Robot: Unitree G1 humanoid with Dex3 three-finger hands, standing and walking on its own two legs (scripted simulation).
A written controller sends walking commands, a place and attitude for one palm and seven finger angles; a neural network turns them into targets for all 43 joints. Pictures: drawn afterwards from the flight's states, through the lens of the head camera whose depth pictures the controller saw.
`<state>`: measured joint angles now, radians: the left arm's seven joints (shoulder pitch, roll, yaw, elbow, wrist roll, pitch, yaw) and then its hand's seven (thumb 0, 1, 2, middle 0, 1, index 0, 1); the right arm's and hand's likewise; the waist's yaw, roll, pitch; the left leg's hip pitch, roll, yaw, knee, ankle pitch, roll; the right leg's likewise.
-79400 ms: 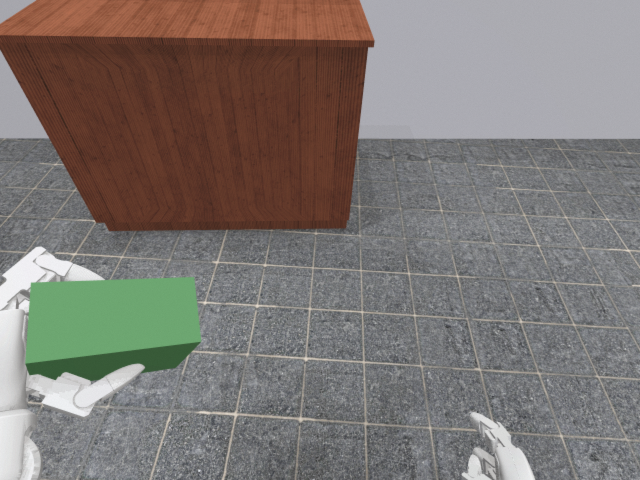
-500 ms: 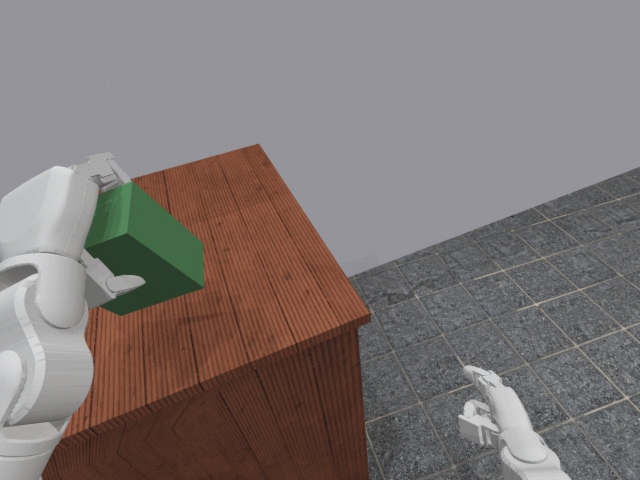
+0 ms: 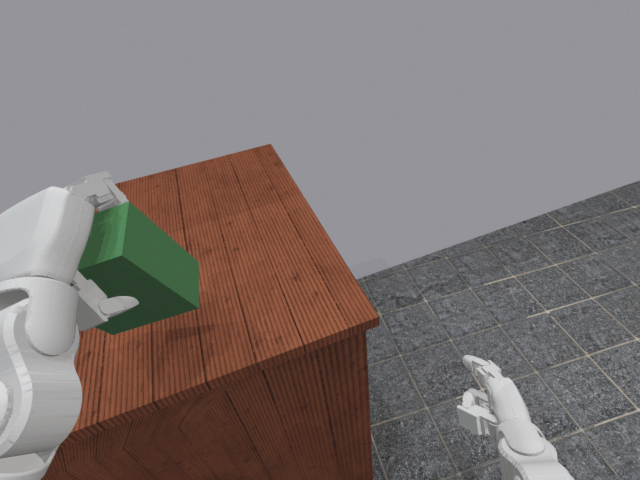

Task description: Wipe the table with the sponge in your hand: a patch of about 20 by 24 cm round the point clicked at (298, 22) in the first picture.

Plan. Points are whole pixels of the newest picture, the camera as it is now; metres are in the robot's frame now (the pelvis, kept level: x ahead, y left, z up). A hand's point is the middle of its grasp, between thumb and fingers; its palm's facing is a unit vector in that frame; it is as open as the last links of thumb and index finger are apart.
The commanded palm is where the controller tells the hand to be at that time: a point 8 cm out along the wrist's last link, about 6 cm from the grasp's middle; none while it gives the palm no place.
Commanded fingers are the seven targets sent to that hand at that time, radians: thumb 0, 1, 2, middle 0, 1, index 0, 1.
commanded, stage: bring the sponge back beside the body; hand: left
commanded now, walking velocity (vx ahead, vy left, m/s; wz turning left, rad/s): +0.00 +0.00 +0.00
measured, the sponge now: (133, 283) +0.24 +0.26 +0.19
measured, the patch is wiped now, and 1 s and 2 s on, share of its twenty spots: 1.00 1.00 1.00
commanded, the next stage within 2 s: step back with the hand held close in 0.78 s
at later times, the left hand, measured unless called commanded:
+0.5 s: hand (72, 278) +0.20 +0.28 +0.23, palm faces +0.39 -0.18 -0.90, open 10.4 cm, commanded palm +0.14 +0.29 +0.30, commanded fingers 0.00 0.10 1.30 -1.20 -1.60 -1.20 -1.60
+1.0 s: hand (81, 273) +0.20 +0.27 +0.24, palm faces +0.43 -0.61 -0.66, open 10.4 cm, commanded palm +0.13 +0.30 +0.28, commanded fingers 0.00 0.10 1.30 -1.20 -1.60 -1.20 -1.60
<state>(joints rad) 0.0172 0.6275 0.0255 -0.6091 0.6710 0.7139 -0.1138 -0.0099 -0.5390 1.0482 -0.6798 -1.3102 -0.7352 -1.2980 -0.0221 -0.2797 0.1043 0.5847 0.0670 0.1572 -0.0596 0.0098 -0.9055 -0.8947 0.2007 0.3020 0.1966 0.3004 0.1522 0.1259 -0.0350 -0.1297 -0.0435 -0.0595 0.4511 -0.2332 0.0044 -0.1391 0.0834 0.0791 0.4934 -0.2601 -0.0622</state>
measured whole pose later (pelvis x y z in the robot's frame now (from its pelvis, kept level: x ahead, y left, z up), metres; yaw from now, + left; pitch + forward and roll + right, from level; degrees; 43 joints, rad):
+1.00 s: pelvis -0.01 +0.01 +0.00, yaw +3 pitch -3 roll -1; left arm 0.13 0.57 0.26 -0.58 0.12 0.40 0.00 -0.01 -0.54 1.05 -0.68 -1.31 -0.73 -1.30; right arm 0.05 -0.26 0.09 0.49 0.05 0.13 -0.05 0.01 -0.90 -0.89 0.20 0.30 0.20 0.30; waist 0.10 0.11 -0.06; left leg -0.24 -0.05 -0.11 0.53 -0.24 0.03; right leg -0.18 0.08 0.03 0.46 -0.23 -0.04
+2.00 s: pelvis -0.16 +0.07 -0.01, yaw +2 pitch +2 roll -1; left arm 0.18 0.51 0.46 -0.73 -0.07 -0.12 0.12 -0.01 -0.56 1.06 -0.69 -1.32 -0.74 -1.31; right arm 0.07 -0.19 0.02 0.59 0.02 0.08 -0.08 0.01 -0.90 -0.89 0.20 0.30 0.20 0.30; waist 0.02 -0.04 -0.02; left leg -0.43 -0.02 0.02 0.58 -0.20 0.04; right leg -0.40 0.04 0.09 0.70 -0.36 0.02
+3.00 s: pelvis -0.31 +0.09 -0.01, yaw +2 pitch -1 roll -1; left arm 0.22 0.42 0.45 -0.59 -0.06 -0.15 0.15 -0.01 -0.57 1.07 -0.69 -1.32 -0.74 -1.32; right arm 0.20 -0.23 0.02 0.62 0.02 -0.03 -0.07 0.01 -0.91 -0.89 0.20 0.30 0.20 0.30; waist 0.00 0.03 -0.07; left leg -0.33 0.06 0.00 0.63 -0.27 -0.02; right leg -0.27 0.02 -0.08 0.60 -0.31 -0.04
